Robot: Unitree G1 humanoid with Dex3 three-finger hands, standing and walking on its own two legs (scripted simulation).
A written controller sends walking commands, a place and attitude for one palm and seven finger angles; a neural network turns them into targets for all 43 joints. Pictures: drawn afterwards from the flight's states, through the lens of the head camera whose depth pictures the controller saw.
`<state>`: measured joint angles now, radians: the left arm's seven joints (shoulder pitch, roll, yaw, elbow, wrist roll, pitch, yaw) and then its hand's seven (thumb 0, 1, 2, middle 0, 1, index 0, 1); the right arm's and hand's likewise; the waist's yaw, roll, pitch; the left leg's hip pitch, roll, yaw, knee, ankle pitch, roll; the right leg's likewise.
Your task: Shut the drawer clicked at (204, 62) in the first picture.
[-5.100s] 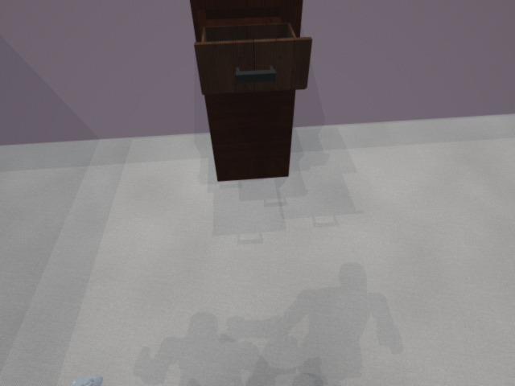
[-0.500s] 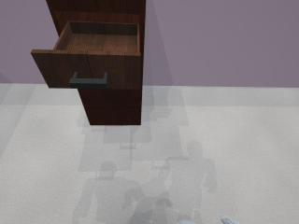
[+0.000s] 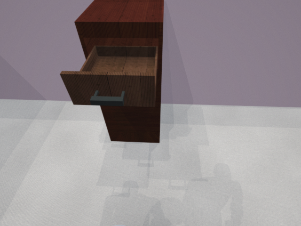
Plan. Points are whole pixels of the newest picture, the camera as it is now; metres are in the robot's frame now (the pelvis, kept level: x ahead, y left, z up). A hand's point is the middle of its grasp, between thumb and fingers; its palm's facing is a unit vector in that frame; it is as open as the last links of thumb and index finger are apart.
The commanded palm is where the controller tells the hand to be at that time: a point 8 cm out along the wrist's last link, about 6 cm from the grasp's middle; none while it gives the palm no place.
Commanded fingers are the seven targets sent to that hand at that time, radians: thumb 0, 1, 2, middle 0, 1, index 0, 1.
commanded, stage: take the last steps up to it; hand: left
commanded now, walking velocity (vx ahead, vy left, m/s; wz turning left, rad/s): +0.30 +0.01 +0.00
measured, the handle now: (108, 97) +0.56 +0.21 +0.01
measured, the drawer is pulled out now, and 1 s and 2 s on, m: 0.30 0.30 0.30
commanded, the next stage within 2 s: come to a stop and stand still in 0.66 s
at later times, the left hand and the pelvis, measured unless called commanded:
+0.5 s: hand (86, 205) +0.22 +0.24 -0.17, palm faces -0.03 -0.98 -0.19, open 7.4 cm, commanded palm none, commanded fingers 0.00 0.90 0.90 -0.20 -0.30 -0.20 -0.30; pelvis +0.13 +0.06 -0.01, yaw -3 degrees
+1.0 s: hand (104, 185) +0.29 +0.20 -0.19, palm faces +0.02 -0.98 -0.20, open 7.3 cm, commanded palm none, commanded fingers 0.00 0.90 0.90 -0.20 -0.30 -0.20 -0.30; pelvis +0.26 +0.02 -0.02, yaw -3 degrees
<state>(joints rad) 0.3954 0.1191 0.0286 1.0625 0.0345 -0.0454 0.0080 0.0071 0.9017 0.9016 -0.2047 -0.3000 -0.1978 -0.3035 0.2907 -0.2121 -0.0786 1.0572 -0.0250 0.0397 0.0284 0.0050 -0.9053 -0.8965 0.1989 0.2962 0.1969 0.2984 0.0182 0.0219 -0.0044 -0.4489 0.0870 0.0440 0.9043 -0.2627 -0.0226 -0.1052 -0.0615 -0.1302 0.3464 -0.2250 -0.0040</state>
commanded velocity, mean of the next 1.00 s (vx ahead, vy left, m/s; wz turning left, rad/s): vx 0.12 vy -0.01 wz -0.01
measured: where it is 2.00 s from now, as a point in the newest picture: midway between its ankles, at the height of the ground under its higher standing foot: outside the picture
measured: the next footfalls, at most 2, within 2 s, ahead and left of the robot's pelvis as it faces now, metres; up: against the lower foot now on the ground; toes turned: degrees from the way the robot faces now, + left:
left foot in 0.16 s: +0.10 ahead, +0.16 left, +0.00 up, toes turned +8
right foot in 0.64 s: +0.33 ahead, -0.11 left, +0.00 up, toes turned -4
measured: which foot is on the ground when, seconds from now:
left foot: up 0.00-0.14, down 0.16-0.64, up 0.66-0.98, down 1.00-1.00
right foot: down 0.00-0.16, up 0.18-0.62, down 0.64-1.00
